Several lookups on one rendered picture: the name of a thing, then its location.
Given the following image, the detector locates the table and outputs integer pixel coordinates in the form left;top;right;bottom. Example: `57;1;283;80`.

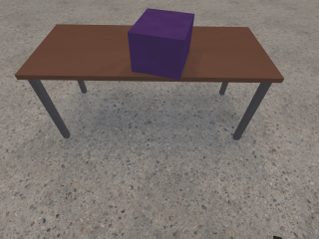
14;24;284;140

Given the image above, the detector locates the carton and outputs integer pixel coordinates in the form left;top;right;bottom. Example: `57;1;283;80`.
128;8;194;80

